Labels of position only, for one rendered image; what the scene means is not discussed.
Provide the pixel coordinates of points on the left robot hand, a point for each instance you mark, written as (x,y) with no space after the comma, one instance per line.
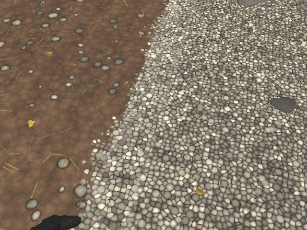
(55,222)

